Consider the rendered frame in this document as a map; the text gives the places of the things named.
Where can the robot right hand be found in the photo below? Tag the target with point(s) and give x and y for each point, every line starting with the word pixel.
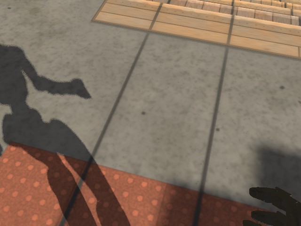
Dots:
pixel 280 199

